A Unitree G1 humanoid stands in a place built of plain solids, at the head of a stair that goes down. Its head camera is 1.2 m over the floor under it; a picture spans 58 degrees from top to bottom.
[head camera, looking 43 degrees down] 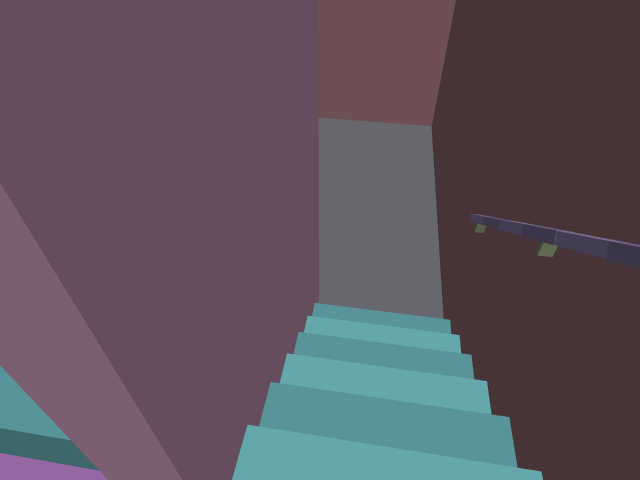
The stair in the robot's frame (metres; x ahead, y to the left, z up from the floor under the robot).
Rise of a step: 0.19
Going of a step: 0.26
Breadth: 0.91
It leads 9 degrees to the right of straight ahead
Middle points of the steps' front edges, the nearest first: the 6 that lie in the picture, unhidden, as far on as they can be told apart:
0.55 -0.21 -0.19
0.80 -0.25 -0.38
1.05 -0.29 -0.57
1.31 -0.33 -0.76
1.56 -0.37 -0.95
1.81 -0.41 -1.15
